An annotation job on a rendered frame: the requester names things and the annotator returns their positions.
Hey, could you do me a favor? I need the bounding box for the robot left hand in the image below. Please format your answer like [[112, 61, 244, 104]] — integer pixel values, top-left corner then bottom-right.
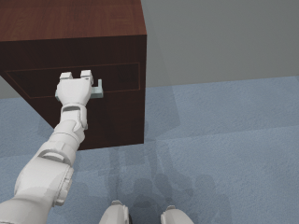
[[57, 70, 93, 131]]

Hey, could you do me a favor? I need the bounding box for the drawer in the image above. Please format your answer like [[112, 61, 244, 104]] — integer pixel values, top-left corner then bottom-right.
[[7, 62, 139, 98]]

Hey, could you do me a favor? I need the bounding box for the cabinet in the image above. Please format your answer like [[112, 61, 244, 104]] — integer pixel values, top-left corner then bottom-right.
[[0, 0, 148, 151]]

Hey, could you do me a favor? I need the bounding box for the left robot shin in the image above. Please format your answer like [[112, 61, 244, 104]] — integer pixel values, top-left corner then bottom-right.
[[111, 201, 123, 206]]

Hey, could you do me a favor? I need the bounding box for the left robot upper arm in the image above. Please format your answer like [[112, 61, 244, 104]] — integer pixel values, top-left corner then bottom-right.
[[0, 157, 75, 224]]

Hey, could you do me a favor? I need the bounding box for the handle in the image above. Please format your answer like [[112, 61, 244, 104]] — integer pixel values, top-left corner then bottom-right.
[[55, 79, 104, 102]]

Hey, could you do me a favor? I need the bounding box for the robot shin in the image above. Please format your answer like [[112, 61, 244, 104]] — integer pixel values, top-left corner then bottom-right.
[[111, 201, 123, 206], [165, 205, 176, 212]]

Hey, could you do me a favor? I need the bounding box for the left robot forearm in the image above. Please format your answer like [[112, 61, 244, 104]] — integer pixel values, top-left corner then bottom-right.
[[14, 103, 87, 196]]

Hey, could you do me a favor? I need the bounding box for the right robot shin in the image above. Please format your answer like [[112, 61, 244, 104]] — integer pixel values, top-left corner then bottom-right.
[[165, 205, 176, 212]]

